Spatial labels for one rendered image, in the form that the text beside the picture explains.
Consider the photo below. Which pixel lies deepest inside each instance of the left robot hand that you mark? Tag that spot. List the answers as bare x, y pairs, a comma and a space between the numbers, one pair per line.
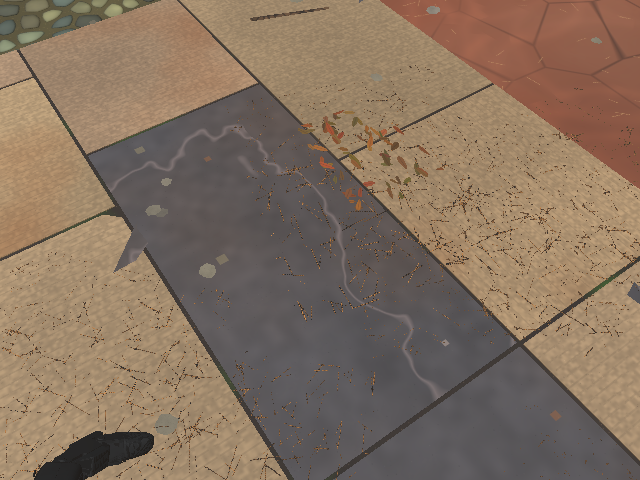
93, 453

